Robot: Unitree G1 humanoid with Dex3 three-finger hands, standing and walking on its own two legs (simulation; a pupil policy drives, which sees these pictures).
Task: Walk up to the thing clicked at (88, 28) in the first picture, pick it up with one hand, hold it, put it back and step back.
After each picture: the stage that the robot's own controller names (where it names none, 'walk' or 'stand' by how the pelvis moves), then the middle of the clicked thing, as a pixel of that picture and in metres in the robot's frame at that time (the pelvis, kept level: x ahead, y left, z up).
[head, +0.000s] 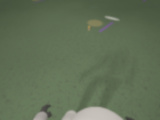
stand; (89, 28) +2.34 +0.02 -0.72
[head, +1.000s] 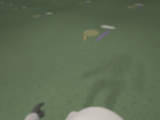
walk; (85, 38) +2.20 +0.22 -0.70
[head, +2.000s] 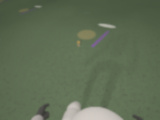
walk; (78, 43) +1.58 +0.37 -0.72
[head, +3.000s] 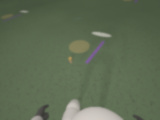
walk; (70, 60) +1.05 +0.42 -0.72
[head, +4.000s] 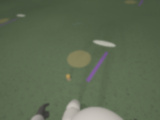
walk; (68, 77) +0.66 +0.37 -0.72
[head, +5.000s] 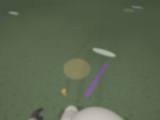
walk; (64, 92) +0.42 +0.32 -0.70
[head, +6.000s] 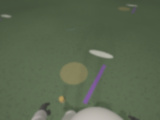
stand; (61, 99) +0.32 +0.33 -0.72
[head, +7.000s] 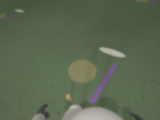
stand; (68, 97) +0.30 +0.28 -0.72
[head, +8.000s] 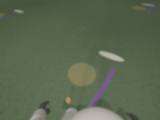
stand; (68, 100) +0.30 +0.23 -0.72
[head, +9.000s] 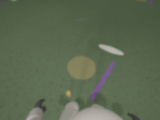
stand; (68, 93) +0.32 +0.20 -0.70
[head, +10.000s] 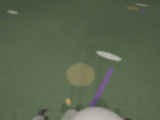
stand; (68, 101) +0.29 +0.22 -0.72
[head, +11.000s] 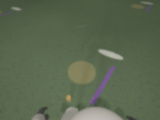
stand; (69, 98) +0.31 +0.22 -0.72
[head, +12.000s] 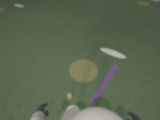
stand; (69, 96) +0.32 +0.22 -0.71
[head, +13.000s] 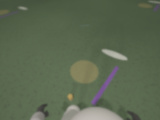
stand; (70, 97) +0.32 +0.22 -0.71
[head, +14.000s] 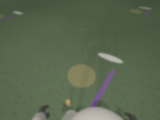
stand; (68, 102) +0.29 +0.22 -0.72
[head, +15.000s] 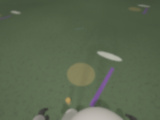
stand; (68, 100) +0.30 +0.23 -0.72
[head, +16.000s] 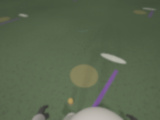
stand; (70, 101) +0.32 +0.21 -0.71
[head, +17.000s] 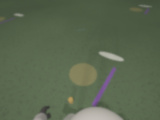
stand; (70, 100) +0.32 +0.21 -0.72
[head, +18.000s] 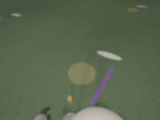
stand; (70, 99) +0.34 +0.22 -0.72
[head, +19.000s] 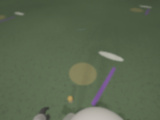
stand; (70, 99) +0.34 +0.21 -0.73
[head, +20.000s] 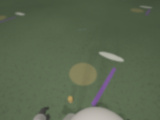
stand; (70, 99) +0.34 +0.21 -0.73
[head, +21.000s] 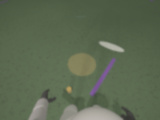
go down; (69, 89) +0.37 +0.21 -0.70
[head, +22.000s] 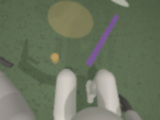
go down; (55, 58) +0.44 +0.23 -0.29
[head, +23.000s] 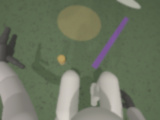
close in; (61, 60) +0.44 +0.21 -0.31
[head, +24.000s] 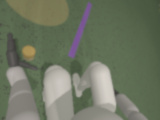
close in; (29, 53) +0.44 +0.25 -0.23
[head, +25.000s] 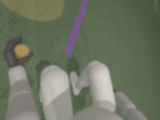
close; (22, 52) +0.43 +0.26 -0.23
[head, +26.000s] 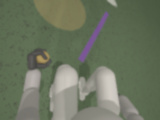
lift; (42, 58) +0.36 +0.26 -0.19
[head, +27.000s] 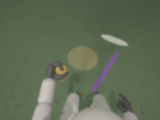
lift; (61, 73) +0.33 +0.18 -0.01
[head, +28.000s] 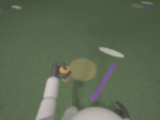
hold; (65, 73) +0.34 +0.17 +0.00
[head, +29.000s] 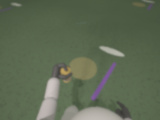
hold; (66, 74) +0.33 +0.17 -0.01
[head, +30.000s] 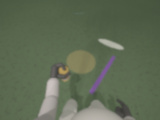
crouch; (64, 73) +0.34 +0.17 -0.06
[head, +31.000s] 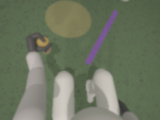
lower; (44, 45) +0.49 +0.24 -0.10
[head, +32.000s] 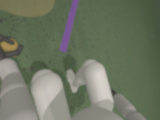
lower; (11, 48) +0.46 +0.27 -0.24
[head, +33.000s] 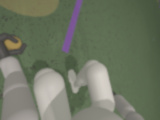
lower; (14, 46) +0.46 +0.27 -0.24
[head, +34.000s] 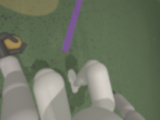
lower; (14, 46) +0.46 +0.27 -0.24
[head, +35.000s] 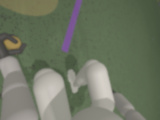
lower; (14, 46) +0.46 +0.27 -0.24
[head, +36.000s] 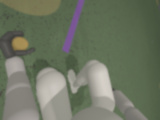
open; (19, 46) +0.45 +0.25 -0.25
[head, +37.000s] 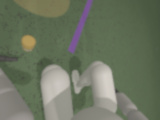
stand; (28, 44) +0.46 +0.25 -0.24
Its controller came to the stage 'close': yes
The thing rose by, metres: 0.71
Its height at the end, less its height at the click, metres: +0.00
